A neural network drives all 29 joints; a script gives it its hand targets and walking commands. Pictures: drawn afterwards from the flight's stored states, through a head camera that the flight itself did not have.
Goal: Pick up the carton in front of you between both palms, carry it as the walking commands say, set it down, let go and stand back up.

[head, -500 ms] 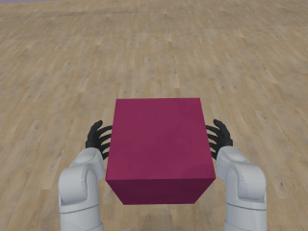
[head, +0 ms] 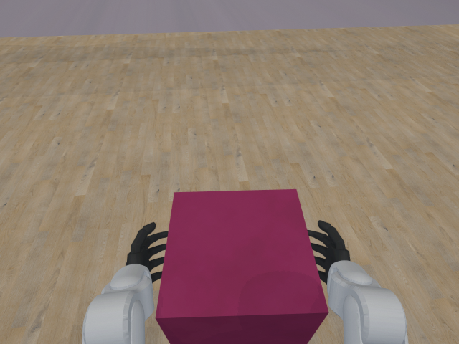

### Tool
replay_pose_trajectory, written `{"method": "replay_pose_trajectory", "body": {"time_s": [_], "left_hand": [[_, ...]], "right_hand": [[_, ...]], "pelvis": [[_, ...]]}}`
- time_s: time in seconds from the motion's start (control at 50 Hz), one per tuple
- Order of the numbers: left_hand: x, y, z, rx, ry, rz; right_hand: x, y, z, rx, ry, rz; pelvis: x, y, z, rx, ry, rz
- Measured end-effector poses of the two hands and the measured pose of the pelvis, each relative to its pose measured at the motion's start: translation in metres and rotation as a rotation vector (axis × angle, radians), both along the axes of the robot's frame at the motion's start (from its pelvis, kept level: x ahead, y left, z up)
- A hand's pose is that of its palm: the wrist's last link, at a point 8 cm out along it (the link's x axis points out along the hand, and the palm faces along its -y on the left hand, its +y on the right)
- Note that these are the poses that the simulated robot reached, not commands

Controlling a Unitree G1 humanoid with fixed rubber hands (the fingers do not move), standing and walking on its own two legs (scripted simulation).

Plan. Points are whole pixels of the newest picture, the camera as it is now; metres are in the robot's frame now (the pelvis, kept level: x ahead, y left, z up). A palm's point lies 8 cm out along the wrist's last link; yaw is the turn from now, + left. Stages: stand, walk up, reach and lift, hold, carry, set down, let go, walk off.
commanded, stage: carry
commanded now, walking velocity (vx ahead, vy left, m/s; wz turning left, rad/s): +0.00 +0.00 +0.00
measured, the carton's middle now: (237, 279) +0.25 +0.00 +0.00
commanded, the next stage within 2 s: none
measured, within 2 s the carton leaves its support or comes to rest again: neither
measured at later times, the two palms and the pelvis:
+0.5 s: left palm (169, 169) +0.45 +0.13 +0.09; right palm (311, 162) +0.46 -0.17 +0.09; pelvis +0.21 -0.03 -0.01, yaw +2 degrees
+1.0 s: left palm (167, 170) +0.47 +0.14 +0.07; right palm (302, 164) +0.48 -0.16 +0.07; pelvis +0.23 -0.03 -0.02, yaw +3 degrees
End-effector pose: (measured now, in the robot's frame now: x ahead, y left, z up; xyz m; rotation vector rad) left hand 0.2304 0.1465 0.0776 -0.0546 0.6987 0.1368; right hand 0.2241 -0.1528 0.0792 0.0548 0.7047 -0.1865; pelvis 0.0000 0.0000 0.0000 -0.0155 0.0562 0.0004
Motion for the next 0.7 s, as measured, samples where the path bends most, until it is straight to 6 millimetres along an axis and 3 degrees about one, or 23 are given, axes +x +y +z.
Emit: {"method": "replay_pose_trajectory", "body": {"time_s": [0.1,0.16,0.24,0.36,0.52,0.7], "left_hand": [[0.065,-0.010,0.012,0.013,-0.078,0.031],[0.108,-0.022,0.009,0.025,-0.116,0.045],[0.145,-0.028,0.003,0.049,-0.041,0.053],[0.175,-0.025,0.002,0.036,-0.004,0.074],[0.223,-0.020,0.013,0.013,-0.060,0.062],[0.247,-0.015,0.002,0.013,-0.024,0.057]], "right_hand": [[0.074,-0.010,0.007,0.008,-0.077,0.034],[0.122,-0.022,0.002,0.015,-0.117,0.053],[0.164,-0.028,-0.009,0.046,-0.042,0.056],[0.199,-0.024,-0.008,0.034,-0.006,0.078],[0.243,-0.020,0.010,0.005,-0.061,0.068],[0.265,-0.015,0.000,0.002,-0.025,0.065]], "pelvis": [[0.066,-0.017,-0.011,0.012,-0.007,0.008],[0.106,-0.031,-0.027,0.020,-0.015,0.028],[0.134,-0.038,-0.021,0.007,-0.003,0.044],[0.169,-0.040,-0.012,0.010,-0.012,0.038],[0.220,-0.034,-0.012,0.008,-0.006,0.039],[0.242,-0.028,-0.017,0.008,0.004,0.044]]}}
